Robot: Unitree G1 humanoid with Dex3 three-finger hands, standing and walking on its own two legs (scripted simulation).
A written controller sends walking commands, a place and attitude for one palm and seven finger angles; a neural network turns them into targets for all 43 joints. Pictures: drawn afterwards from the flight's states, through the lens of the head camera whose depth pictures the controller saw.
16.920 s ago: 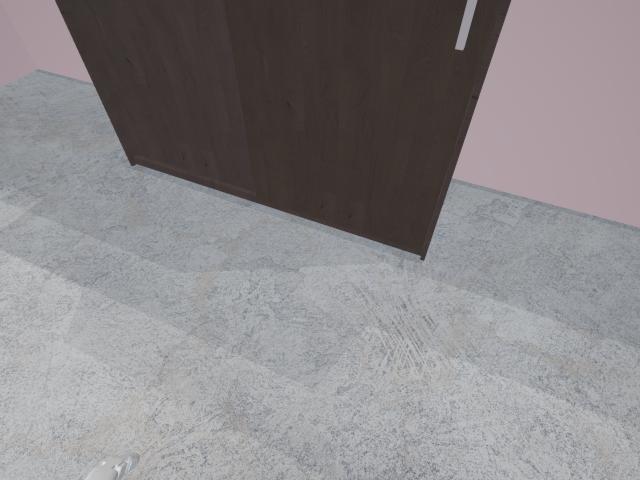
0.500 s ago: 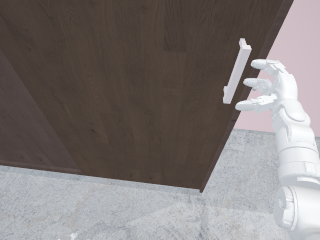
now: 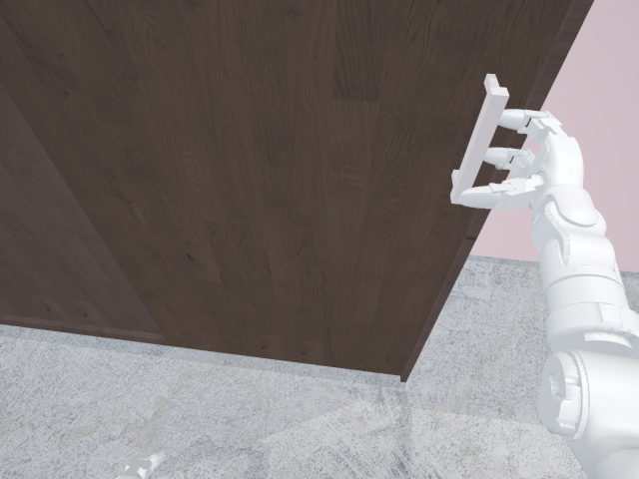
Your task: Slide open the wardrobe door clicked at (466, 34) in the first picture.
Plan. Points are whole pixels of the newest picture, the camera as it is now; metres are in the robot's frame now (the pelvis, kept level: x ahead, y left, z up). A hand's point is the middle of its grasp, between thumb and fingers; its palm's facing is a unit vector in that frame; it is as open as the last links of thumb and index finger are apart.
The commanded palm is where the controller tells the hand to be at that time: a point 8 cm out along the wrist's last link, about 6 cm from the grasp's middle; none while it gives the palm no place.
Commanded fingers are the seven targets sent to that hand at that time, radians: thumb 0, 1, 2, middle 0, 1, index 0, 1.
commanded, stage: feel for the door with the fingertips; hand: right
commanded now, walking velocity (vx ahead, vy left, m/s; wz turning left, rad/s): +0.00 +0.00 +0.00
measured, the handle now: (473, 143) +0.52 -0.14 +0.17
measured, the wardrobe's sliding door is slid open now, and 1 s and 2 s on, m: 0.00 0.00 0.00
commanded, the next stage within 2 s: slide the fingers in behind the handle in 0.12 s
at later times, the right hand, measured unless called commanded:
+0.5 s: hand (492, 162) +0.48 -0.16 +0.17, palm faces +0.05 +1.00 +0.01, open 13.8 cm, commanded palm +0.44 -0.20 +0.17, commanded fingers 0.00 0.50 -0.30 0.30 1.20 0.30 1.20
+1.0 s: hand (471, 163) +0.47 -0.13 +0.18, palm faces +0.04 +1.00 +0.00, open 14.0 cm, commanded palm +0.44 -0.18 +0.17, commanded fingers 0.00 0.50 -0.30 0.30 1.20 0.30 1.20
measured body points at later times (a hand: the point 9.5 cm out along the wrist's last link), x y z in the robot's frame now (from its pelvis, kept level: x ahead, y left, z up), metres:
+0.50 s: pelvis +0.00 +0.00 +0.00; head +0.03 -0.01 +0.45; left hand +0.02 +0.26 -0.12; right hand +0.47 -0.21 +0.17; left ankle +0.01 +0.10 -0.73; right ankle +0.00 -0.11 -0.73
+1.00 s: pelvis +0.00 +0.00 +0.00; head +0.02 +0.00 +0.45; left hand +0.10 +0.25 -0.11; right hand +0.46 -0.18 +0.18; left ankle +0.01 +0.10 -0.73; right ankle +0.00 -0.11 -0.73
